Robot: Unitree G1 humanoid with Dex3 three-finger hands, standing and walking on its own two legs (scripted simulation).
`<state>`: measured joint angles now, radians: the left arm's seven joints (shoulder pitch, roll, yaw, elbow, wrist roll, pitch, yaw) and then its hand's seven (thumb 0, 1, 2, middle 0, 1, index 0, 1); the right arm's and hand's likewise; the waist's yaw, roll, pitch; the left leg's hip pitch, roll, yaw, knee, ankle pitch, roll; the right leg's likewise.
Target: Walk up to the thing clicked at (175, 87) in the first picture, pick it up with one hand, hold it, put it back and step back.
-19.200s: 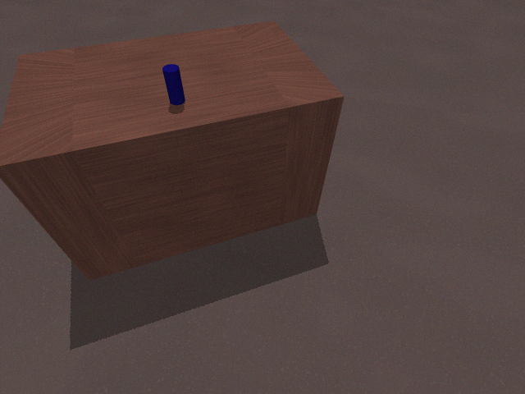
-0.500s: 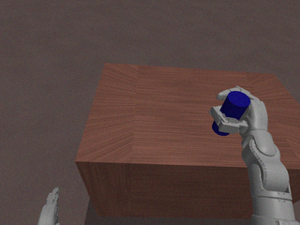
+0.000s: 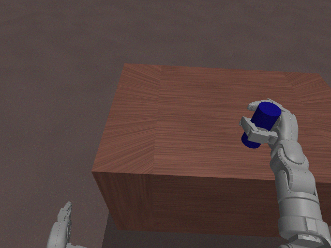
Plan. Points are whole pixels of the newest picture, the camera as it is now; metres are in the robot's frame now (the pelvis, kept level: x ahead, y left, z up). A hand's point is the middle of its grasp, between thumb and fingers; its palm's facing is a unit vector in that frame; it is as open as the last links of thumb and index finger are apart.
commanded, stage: crouch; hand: right
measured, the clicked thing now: (259, 126) +0.38 -0.20 +0.12
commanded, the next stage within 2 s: lower in 1.00 s
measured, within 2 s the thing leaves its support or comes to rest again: neither
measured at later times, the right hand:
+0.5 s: hand (254, 120) +0.44 -0.22 +0.07, palm faces +0.21 +0.98 +0.02, open 6.3 cm
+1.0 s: hand (254, 118) +0.48 -0.25 +0.04, palm faces +0.22 +0.98 +0.02, open 6.3 cm
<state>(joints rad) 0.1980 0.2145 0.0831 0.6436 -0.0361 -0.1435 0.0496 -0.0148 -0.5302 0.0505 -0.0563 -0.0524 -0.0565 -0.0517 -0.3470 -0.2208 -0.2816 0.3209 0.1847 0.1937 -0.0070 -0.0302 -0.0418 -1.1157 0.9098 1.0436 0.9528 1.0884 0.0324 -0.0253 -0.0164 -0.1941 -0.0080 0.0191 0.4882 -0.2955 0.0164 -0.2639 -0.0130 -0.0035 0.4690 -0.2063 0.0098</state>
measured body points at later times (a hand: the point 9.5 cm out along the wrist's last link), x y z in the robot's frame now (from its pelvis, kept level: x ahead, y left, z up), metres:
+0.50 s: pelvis -0.01 -0.01 -0.02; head +0.04 -0.02 +0.43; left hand +0.13 +0.25 -0.09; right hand +0.43 -0.28 +0.07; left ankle -0.02 +0.10 -0.74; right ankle +0.03 -0.13 -0.74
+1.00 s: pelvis +0.00 -0.03 -0.04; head +0.08 -0.06 +0.40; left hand +0.13 +0.24 -0.08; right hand +0.46 -0.30 +0.04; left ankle -0.02 +0.10 -0.74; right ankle +0.03 -0.13 -0.74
